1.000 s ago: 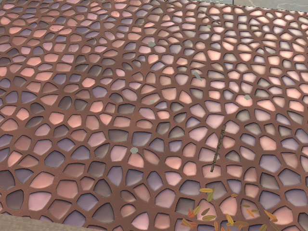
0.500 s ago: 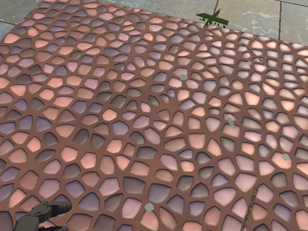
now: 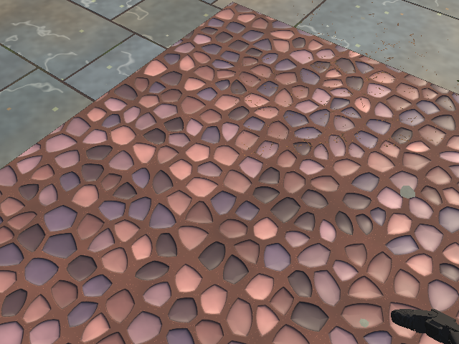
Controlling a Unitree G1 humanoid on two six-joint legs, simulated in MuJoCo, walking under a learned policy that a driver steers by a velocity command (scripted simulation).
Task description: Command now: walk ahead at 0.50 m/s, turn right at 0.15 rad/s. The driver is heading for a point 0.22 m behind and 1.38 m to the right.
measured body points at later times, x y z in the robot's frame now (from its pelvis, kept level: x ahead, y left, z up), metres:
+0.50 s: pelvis +0.26 +0.00 -0.01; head +0.29 -0.01 +0.44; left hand +0.52 +0.19 -0.10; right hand +0.21 -0.28 -0.13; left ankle +0.16 +0.14 -0.74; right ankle +0.39 -0.17 -0.71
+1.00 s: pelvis +0.53 -0.10 +0.00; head +0.55 -0.13 +0.45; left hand +0.72 +0.13 -0.11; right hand +0.60 -0.43 -0.08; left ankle +0.75 -0.07 -0.71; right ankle +0.40 -0.15 -0.74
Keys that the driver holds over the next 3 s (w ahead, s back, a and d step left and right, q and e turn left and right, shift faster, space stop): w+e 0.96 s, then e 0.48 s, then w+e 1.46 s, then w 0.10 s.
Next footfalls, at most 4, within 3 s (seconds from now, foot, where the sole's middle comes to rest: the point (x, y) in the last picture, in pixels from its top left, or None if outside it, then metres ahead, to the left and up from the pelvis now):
0.06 left None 0.20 0.14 -0.78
0.58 right None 0.43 -0.16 -0.78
1.04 left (301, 247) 0.78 -0.10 -0.78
1.52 right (367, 305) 0.61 -0.30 -0.78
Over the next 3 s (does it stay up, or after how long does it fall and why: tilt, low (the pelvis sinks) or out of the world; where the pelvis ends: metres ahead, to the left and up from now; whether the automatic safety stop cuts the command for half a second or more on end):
stays up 0.85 -0.88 -0.02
